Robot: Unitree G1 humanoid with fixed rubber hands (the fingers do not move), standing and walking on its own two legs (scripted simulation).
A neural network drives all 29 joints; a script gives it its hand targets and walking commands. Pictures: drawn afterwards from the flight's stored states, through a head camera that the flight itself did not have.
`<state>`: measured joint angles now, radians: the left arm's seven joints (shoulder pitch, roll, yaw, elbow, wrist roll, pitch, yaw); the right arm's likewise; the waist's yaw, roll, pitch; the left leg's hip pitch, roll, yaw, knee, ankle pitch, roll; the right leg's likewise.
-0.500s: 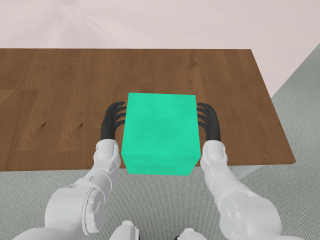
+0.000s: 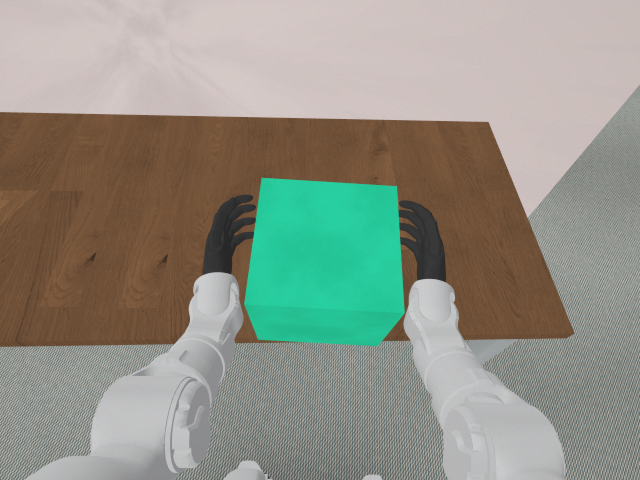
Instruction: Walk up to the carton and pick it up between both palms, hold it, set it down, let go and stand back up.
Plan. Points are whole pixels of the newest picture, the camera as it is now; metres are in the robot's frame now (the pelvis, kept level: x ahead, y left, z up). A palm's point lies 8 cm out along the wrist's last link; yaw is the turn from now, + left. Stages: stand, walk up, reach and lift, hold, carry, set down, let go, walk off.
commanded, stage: reach and lift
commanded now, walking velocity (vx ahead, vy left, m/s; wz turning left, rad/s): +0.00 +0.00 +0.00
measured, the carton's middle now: (323, 267) +0.39 -0.01 -0.02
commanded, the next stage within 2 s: none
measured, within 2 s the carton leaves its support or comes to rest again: neither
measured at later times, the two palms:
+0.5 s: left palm (214, 243) +0.39 +0.13 +0.05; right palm (432, 249) +0.38 -0.14 +0.06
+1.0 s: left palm (190, 200) +0.38 +0.14 +0.14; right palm (450, 207) +0.38 -0.13 +0.14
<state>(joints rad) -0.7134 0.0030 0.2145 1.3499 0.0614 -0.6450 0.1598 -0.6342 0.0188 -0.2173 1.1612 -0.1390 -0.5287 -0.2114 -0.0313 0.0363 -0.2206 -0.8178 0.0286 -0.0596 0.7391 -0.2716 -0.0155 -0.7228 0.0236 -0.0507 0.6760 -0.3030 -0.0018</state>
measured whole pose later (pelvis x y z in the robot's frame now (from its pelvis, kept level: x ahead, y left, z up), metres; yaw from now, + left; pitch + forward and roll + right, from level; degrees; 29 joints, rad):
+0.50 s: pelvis +0.00 +0.00 +0.02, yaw +1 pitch +17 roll -2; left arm -0.64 0.02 0.11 1.17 -0.02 -0.47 0.16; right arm -0.56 0.02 -0.10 0.94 -0.02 -0.32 -0.23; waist -0.04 0.04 -0.21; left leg -0.68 0.02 -0.06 0.61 -0.22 -0.01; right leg -0.58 0.02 -0.05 0.54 -0.25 0.00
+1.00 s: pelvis +0.02 +0.00 +0.04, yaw +2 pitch +2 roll -1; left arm -0.43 -0.05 0.16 0.37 0.14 0.22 0.10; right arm -0.45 0.01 0.01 0.47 0.14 0.14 -0.27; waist -0.05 -0.03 -0.06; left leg -0.26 0.01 -0.07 0.40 -0.18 -0.02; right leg -0.16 0.01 -0.04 0.32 -0.20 0.00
